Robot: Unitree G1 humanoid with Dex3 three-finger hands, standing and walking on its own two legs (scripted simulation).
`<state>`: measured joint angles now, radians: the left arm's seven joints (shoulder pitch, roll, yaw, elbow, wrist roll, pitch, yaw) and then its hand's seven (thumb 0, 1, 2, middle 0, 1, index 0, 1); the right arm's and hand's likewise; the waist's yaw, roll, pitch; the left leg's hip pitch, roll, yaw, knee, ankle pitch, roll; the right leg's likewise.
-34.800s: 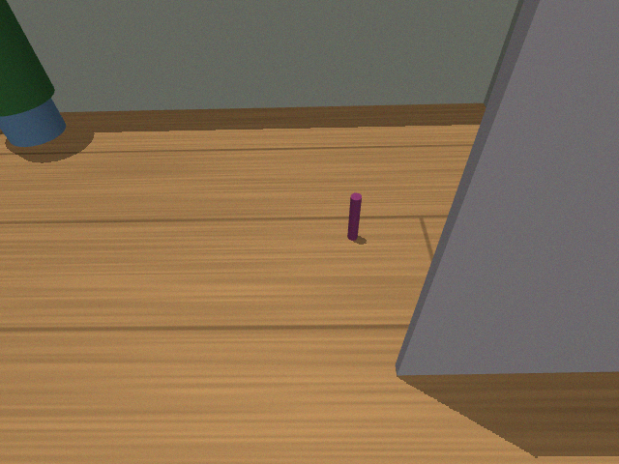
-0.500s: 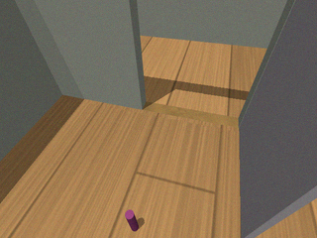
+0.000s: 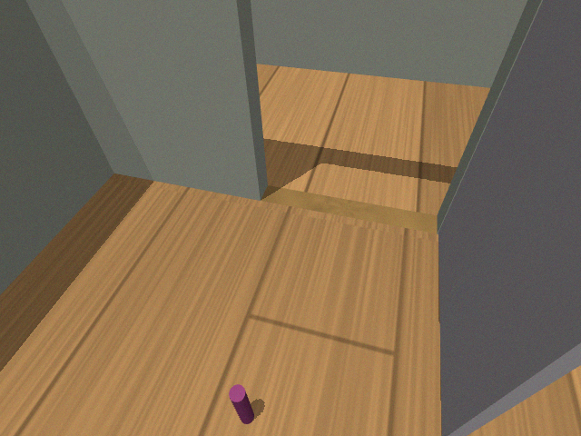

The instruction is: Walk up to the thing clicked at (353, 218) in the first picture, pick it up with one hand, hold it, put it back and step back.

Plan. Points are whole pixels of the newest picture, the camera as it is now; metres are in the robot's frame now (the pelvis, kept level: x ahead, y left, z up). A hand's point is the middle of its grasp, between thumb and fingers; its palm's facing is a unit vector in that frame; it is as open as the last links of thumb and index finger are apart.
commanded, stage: stand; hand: left
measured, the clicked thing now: (242, 405) +0.34 +0.18 -0.66
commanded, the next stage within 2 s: go down in 0.68 s
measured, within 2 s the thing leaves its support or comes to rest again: neither
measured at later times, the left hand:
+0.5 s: hand out of the picture +0.07 +0.26 -0.16, palm faces -0.02 -0.94 -0.34, open 7.4 cm
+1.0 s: hand out of the picture +0.15 +0.26 -0.17, palm faces +0.05 -0.95 -0.32, open 10.6 cm
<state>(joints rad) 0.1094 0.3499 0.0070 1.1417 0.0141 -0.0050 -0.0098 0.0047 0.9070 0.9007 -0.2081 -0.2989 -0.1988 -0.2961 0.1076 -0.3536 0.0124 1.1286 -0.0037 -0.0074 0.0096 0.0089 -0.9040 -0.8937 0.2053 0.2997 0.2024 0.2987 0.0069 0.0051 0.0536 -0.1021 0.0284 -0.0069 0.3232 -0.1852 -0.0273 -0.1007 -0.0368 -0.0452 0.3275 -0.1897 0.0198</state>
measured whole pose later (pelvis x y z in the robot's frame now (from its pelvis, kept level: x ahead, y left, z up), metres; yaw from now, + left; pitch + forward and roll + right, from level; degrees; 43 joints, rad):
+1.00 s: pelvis -0.01 +0.00 -0.02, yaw -1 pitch +5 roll +0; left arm -0.05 0.35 0.17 1.06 0.06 -0.01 -0.03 0.01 0.55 0.55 -0.09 -0.13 -0.08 -0.12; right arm 0.20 -0.26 -0.02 0.81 0.03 -0.04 -0.02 0.01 -0.95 -0.91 0.20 0.30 0.20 0.30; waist -0.01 -0.02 0.02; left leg -0.40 0.03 0.00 0.59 -0.28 -0.02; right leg -0.40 -0.03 -0.03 0.58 -0.28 0.02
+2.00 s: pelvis -0.03 +0.02 -0.14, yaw -1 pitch +22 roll -3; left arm 0.18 0.42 0.37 0.50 -0.05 0.06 -0.21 -0.01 -0.51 0.05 -0.09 -0.06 -0.08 -0.06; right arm 0.21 -0.25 0.00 0.54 0.00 -0.22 -0.07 0.01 -0.90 -0.89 0.21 0.30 0.20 0.30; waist -0.03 -0.01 -0.15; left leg -1.17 0.04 -0.05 1.37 -0.60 -0.01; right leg -1.14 -0.04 -0.04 1.32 -0.57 0.03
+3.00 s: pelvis -0.09 +0.01 -0.32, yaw -3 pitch +32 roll -5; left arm -0.36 0.72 0.69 0.91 -0.16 -0.29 -0.65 -0.01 -0.55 0.06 -0.05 -0.04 -0.04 -0.04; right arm 0.11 -0.33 0.05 0.65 -0.01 -0.20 -0.05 0.01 -0.88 -0.89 0.21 0.30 0.20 0.30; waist -0.04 -0.02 -0.16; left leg -1.89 0.02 -0.11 2.01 -0.68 -0.03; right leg -1.85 -0.03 -0.05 1.95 -0.66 0.02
